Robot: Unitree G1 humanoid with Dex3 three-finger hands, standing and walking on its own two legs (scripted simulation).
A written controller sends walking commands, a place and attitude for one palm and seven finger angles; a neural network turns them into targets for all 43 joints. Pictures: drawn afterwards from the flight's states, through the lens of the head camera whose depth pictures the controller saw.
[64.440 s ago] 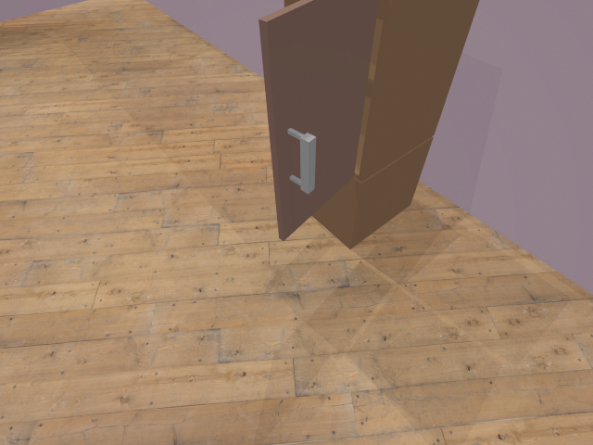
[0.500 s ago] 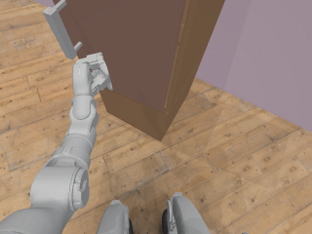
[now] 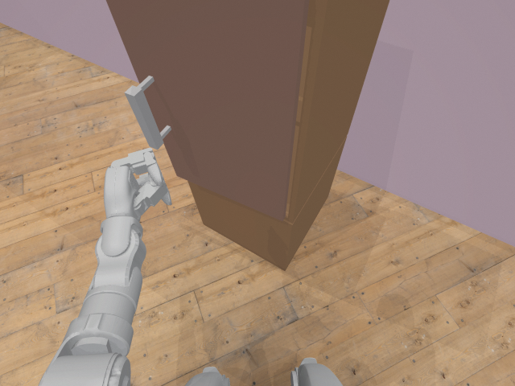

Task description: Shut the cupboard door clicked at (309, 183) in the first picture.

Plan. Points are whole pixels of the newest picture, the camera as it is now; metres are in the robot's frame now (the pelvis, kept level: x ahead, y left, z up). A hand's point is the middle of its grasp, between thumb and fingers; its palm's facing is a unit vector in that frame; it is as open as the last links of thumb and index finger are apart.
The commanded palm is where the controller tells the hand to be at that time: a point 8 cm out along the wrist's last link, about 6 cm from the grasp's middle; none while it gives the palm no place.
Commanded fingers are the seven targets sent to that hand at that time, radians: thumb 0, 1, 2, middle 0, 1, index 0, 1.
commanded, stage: draw the hand back to the body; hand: left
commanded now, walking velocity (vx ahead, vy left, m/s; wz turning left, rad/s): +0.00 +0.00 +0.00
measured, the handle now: (152, 113) +0.65 +0.21 +0.00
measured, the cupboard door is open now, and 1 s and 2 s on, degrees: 5 5 5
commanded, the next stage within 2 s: step back with the hand held close in 1.26 s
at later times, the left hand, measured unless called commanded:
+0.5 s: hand (53, 232) +0.29 +0.22 +0.15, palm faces +0.27 -0.92 -0.27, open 3.5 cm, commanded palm +0.24 +0.27 +0.17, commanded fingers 0.00 0.90 0.90 -0.69 -0.84 -0.69 -0.84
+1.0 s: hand out of the picture +0.20 +0.29 +0.23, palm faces +0.52 -0.73 -0.44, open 6.9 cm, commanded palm +0.16 +0.32 +0.23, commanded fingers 0.00 0.90 0.90 -0.20 -0.30 -0.20 -0.30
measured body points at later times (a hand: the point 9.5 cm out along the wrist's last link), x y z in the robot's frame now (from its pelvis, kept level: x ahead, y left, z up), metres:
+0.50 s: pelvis +0.02 +0.01 +0.05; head +0.01 -0.01 +0.50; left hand +0.27 +0.27 +0.17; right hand +0.22 -0.20 -0.03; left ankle +0.00 +0.11 -0.68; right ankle +0.02 -0.11 -0.68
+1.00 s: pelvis +0.03 +0.01 +0.06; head +0.01 -0.03 +0.51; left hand +0.17 +0.33 +0.25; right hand +0.22 -0.20 -0.03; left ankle +0.00 +0.11 -0.68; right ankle +0.02 -0.11 -0.68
